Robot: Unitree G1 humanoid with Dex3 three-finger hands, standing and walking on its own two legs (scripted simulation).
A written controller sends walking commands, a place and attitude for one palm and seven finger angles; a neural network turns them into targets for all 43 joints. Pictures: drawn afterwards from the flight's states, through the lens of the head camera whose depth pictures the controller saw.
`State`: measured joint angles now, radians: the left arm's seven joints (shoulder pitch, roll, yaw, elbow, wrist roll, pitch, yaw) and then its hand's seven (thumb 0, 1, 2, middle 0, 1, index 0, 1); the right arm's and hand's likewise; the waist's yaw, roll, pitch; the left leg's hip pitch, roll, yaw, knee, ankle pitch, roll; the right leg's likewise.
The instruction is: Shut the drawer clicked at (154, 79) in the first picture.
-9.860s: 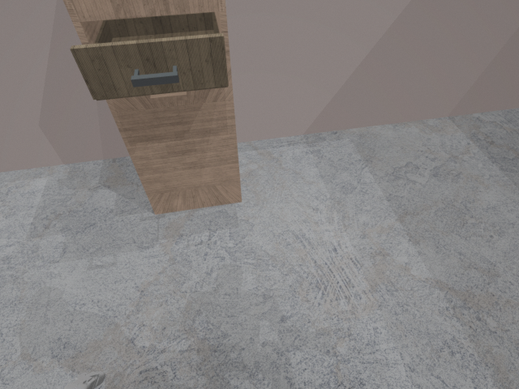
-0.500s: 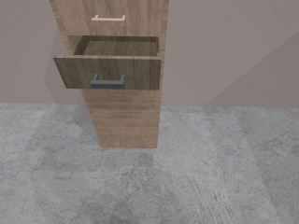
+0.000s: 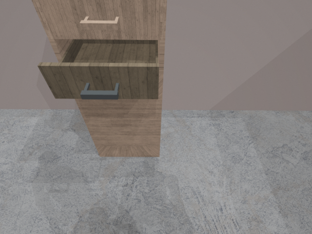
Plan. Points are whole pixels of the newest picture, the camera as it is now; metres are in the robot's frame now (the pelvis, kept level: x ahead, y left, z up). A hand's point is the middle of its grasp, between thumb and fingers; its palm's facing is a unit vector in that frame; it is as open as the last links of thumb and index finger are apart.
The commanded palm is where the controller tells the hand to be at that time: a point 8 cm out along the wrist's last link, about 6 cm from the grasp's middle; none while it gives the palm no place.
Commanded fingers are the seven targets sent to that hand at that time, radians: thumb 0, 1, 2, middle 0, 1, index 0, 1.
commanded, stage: shuffle to correct the standing spot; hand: left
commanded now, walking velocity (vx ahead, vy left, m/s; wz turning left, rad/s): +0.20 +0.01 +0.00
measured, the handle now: (101, 90) +0.54 +0.22 +0.05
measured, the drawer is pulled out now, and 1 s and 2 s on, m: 0.17 0.17 0.17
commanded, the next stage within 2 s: come to a stop and stand still in 0.40 s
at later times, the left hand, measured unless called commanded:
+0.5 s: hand out of the picture +0.08 +0.16 -0.18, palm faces +0.06 -0.98 -0.17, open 7.4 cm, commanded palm none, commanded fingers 0.00 0.90 0.90 -0.20 -0.30 -0.20 -0.30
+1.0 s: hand (106, 223) +0.18 +0.17 -0.18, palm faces +0.12 -0.97 -0.22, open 7.3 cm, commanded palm none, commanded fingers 0.00 0.90 0.90 -0.20 -0.30 -0.20 -0.30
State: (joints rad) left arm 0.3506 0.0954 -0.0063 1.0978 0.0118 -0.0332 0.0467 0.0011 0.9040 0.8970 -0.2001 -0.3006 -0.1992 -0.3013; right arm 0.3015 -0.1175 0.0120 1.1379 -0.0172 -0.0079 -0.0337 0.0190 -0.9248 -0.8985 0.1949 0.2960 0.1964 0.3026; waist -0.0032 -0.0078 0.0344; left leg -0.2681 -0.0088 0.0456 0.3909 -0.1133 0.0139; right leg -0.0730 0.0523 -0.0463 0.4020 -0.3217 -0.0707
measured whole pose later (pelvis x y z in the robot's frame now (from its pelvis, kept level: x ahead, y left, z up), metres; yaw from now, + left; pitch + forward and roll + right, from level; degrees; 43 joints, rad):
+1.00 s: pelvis +0.13 -0.03 -0.01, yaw +3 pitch -1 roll +1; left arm 0.17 0.19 0.06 0.97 0.04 0.02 0.04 0.00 0.91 0.90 -0.21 -0.30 -0.20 -0.30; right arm 0.11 -0.21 -0.07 0.97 -0.02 0.05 -0.01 0.01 -0.91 -0.90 0.19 0.30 0.19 0.30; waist 0.03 -0.05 0.10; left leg -0.39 0.01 0.04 0.82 -0.41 -0.04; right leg -0.34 -0.10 -0.14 0.54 -0.18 -0.01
